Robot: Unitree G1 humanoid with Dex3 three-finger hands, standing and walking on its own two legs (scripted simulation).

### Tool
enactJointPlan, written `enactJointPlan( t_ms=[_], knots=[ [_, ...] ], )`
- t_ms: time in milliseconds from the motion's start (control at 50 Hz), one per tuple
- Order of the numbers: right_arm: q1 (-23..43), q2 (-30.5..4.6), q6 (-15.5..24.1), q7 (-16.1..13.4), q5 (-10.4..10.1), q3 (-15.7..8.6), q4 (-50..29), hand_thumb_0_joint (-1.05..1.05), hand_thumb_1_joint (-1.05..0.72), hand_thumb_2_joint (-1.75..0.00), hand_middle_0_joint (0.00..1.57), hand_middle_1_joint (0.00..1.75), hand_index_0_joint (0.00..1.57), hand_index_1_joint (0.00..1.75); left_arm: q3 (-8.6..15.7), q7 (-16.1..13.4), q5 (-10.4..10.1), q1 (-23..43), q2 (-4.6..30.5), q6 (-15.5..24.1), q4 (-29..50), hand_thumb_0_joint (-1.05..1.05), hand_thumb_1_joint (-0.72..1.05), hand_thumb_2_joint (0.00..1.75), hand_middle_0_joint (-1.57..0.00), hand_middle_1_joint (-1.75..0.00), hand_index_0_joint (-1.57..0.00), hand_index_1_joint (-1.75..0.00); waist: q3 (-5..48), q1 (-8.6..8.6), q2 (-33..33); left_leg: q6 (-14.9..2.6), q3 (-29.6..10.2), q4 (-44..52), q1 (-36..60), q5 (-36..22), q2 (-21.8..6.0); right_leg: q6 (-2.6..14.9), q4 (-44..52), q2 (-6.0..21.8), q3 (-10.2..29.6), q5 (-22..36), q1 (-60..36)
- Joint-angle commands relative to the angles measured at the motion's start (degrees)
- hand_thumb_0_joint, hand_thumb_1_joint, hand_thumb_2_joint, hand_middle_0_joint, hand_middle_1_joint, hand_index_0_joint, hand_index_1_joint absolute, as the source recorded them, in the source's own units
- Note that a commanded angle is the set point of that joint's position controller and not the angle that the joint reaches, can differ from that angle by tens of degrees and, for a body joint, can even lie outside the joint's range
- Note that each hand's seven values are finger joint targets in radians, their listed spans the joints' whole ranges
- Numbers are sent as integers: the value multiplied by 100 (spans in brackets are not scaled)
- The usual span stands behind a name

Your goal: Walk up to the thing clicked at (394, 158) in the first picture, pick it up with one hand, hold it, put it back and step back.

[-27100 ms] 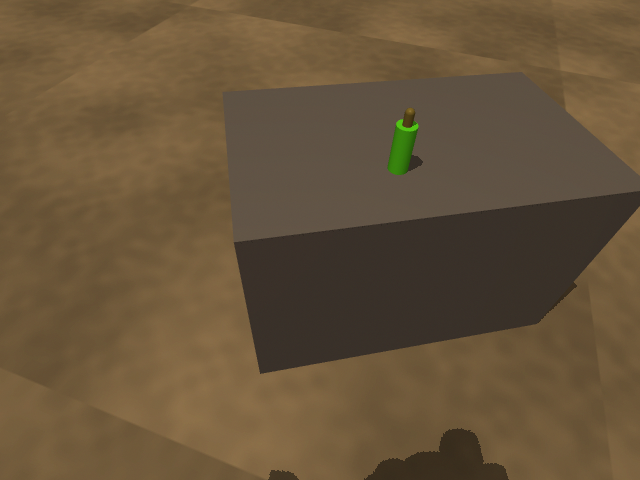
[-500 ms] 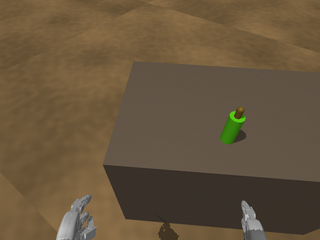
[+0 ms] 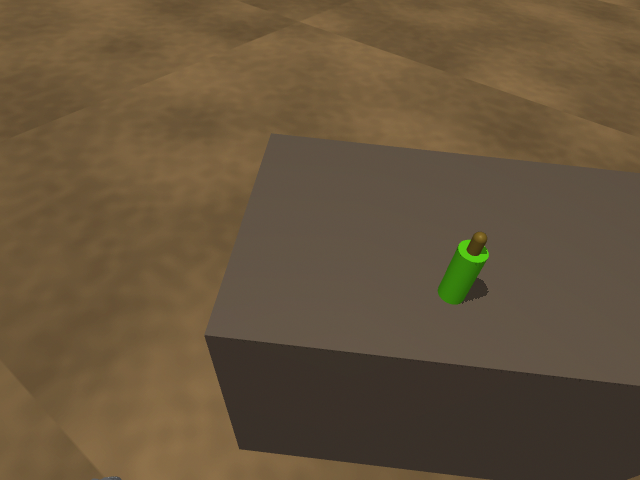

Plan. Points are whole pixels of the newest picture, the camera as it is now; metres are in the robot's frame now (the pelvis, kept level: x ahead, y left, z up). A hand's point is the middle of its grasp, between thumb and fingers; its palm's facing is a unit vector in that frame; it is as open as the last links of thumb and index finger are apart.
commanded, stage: home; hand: right
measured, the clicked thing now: (465, 266) +0.49 -0.23 -0.04
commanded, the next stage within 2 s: stand in 1.72 s
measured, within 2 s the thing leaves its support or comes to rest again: neither
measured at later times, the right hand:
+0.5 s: hand out of the picture +0.04 -0.26 -0.14, palm faces -0.08 +0.93 -0.36, open 16.9 cm
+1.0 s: hand out of the picture +0.06 -0.26 -0.14, palm faces -0.07 +0.93 -0.37, open 17.0 cm
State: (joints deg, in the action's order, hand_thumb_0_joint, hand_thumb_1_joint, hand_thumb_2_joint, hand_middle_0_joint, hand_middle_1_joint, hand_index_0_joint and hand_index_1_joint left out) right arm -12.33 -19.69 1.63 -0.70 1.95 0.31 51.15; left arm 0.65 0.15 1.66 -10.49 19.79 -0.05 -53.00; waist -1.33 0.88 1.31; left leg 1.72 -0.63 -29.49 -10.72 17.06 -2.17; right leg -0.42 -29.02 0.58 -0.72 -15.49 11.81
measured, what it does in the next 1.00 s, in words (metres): stands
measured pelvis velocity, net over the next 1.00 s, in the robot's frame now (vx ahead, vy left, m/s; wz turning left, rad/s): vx -0.01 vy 0.00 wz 0.01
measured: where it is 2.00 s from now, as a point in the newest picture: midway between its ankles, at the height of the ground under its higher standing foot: outside the picture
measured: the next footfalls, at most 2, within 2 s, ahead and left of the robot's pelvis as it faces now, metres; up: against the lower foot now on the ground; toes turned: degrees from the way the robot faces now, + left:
none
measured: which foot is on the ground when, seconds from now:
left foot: down 0.00-1.00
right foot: down 0.00-1.00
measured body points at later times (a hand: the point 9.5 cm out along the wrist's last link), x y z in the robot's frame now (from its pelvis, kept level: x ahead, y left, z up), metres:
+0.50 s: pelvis -0.02 -0.01 +0.01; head -0.02 +0.00 +0.46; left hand +0.04 +0.30 -0.13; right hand +0.05 -0.31 -0.12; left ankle -0.01 +0.14 -0.74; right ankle +0.00 -0.12 -0.74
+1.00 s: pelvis -0.01 +0.00 +0.01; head -0.02 +0.01 +0.46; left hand +0.05 +0.30 -0.13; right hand +0.06 -0.30 -0.12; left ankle -0.01 +0.14 -0.74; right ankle +0.00 -0.12 -0.74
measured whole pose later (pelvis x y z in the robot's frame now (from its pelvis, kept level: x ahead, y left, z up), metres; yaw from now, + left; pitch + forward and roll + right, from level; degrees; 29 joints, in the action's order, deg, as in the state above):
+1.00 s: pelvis -0.01 +0.00 +0.01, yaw +1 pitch -3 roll +0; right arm -8.2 -20.4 0.6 -0.1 1.1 1.5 63.5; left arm 0.2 0.4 0.7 -6.7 20.3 -0.1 -65.9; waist -2.5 0.6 0.5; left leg 1.9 -1.1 -20.0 -5.9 11.0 -2.2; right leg -0.4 -18.6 0.5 -1.3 -9.2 6.3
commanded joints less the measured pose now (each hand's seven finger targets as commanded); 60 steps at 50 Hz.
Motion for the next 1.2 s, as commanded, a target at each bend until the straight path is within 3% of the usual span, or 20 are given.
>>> enactJointPlan(
  t_ms=[0, 40, 160, 240, 300, 360, 480, 580, 640, 860, 900, 980, 1180],
  knots=[
    [441, -1146, 137, -69, -61, -220, -10, 0, 50, -8, 6, 6, 6, 6, 161, -26, -9, 414, 1012, 135, 11, 0, 90, 90, -20, -30, -20, -30, 237, -24, -256, -289, -374, 814, -75, -1185, -425, 186, 735, 477, 477, 874, -393],
    [465, -1217, 122, -76, -71, -200, 178, 0, 47, -10, 6, 7, 6, 7, 137, -24, -25, 393, 1081, 133, -186, 0, 90, 90, -20, -30, -20, -30, 364, -19, -171, -305, -362, 813, 114, -1471, -454, 202, 778, 531, 496, 1220, -542],
    [489, -1363, 48, -71, -87, -127, 602, 0, 46, -10, 6, 7, 6, 7, 105, -31, -50, 476, 1271, 98, -604, 0, 90, 90, -20, -30, -20, -30, 137, -44, -177, -267, -401, 1131, 70, -1070, -450, 176, 1059, 529, 529, 877, -593],
    [512, -1433, 14, -61, -78, -110, 775, 0, 46, -10, 6, 7, 6, 7, 92, -19, -50, 450, 1280, 73, -793, 0, 90, 90, -20, -30, -20, -30, -120, -22, -275, -267, -440, 1302, -68, -355, -424, 156, 1266, 519, 570, 323, -441],
    [485, -1414, -6, -50, -79, -107, 833, 0, 47, -10, 6, 7, 6, 7, 111, -22, -36, 481, 1319, 81, -874, 0, 90, 90, -20, -30, -20, -30, -146, -52, -130, -281, -468, 1335, -24, -184, -425, 144, 1332, 514, 578, 121, -330],
    [546, -1411, 2, -48, -76, -113, 854, 0, 44, -12, 6, 7, 6, 7, 116, -35, -53, 480, 1310, 105, -918, 0, 90, 90, -20, -30, -20, -30, -18, -32, -117, -283, -469, 1250, 85, -592, -448, 165, 1360, 571, 605, 422, -437],
    [529, -1355, -4, -40, -97, -107, 915, 0, 44, -12, 6, 7, 6, 7, 122, -37, -67, 452, 1284, 117, -990, 0, 90, 90, -20, -30, -20, -30, -44, -32, -145, -271, -464, 1261, 157, -580, -447, 148, 1417, 579, 600, 447, -407],
    [475, -1302, -4, -40, -103, -98, 915, 0, 48, -10, 6, 6, 6, 6, 132, -49, -77, 548, 1271, 134, -986, 0, 90, 90, -20, -30, -20, -30, 113, -85, -132, -265, -439, 1250, 197, -972, -474, 148, 1355, 625, 597, 931, -600],
    [564, -1326, 5, -45, -112, -100, 934, 0, 46, -11, 6, 7, 6, 7, 120, -45, -85, 466, 1236, 122, -1018, 0, 90, 90, -20, -30, -20, -30, 159, -31, -241, -264, -461, 1251, 254, -1147, -499, 148, 1317, 620, 543, 1117, -670],
    [594, -1329, -14, -35, -116, -114, 959, 0, 48, -9, 6, 6, 6, 6, 135, -47, -76, 569, 1238, 118, -1011, 0, 90, 90, -20, -30, -20, -30, 40, -37, -163, -258, -472, 1363, 175, -952, -499, 122, 1387, 609, 510, 790, -620],
    [586, -1332, 4, -39, -105, -118, 940, 0, 47, -10, 6, 7, 6, 7, 141, -41, -76, 601, 1227, 122, -996, 0, 90, 90, -20, -30, -20, -30, 136, -55, -201, -261, -455, 1351, 169, -1132, -513, 125, 1341, 644, 531, 1096, -751],
    [638, -1346, -7, -39, -111, -133, 950, 0, 46, -10, 6, 7, 6, 7, 136, -38, -77, 567, 1211, 104, -1025, 0, 90, 90, -20, -30, -20, -30, -13, -32, -201, -254, -480, 1422, 134, -736, -479, 109, 1414, 607, 489, 679, -577],
    [594, -1338, 12, -34, -117, -158, 961, 0, 46, -10, 6, 7, 6, 7, 151, -43, -93, 617, 1256, 125, -983, 0, 90, 90, -20, -30, -20, -30, 194, -72, -164, -253, -465, 1347, 279, -1307, -510, 135, 1316, 671, 477, 1153, -757]
  ],
)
